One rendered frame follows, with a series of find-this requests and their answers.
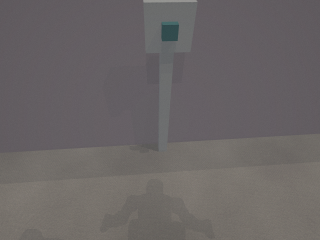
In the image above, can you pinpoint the button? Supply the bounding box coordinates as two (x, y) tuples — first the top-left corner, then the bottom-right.
(161, 21), (179, 42)

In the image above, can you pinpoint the panel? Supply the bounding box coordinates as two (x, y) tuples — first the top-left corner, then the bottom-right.
(143, 0), (198, 152)

